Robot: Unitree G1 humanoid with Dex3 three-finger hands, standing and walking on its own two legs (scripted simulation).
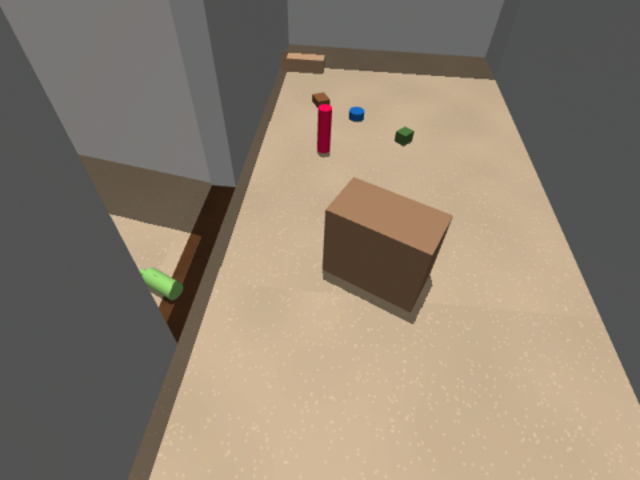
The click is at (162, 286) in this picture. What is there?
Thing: lying bottle
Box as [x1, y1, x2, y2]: [140, 267, 182, 299]
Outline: 140,270 148,286 170,299 174,299 180,294 182,290 181,283 152,267 146,270
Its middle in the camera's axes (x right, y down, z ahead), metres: -0.61 +0.16 +1.47
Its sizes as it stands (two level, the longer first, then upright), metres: 0.179 0.071 0.071
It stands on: the floor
